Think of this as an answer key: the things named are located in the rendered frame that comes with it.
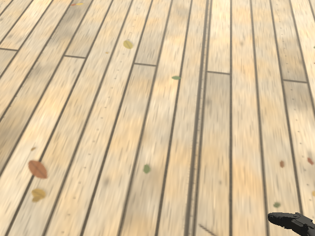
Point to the robot right hand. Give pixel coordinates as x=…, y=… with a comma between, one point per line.
x=297, y=222

